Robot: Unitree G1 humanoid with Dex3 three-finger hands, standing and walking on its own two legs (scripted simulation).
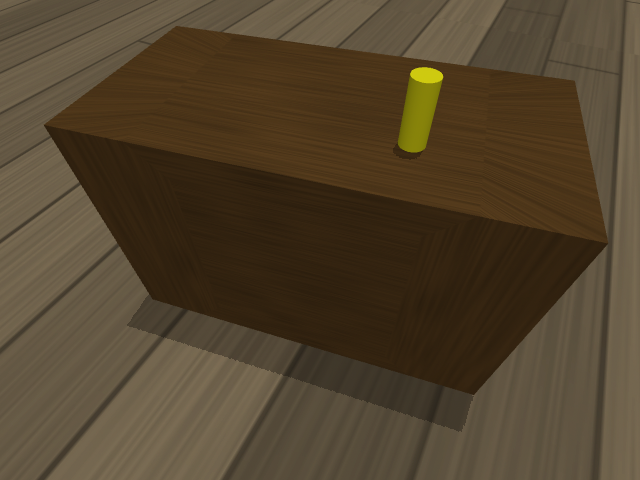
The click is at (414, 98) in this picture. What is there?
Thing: squat round
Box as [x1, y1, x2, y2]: [398, 67, 442, 152]
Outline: 427,67 413,69 409,77 398,138 398,145 402,149 407,151 420,151 425,147 442,80 442,74 439,71
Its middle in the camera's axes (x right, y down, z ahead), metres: +0.20 -0.26 +0.78
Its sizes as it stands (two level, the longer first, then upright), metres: 0.060 0.060 0.152
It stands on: a support 0.75 m high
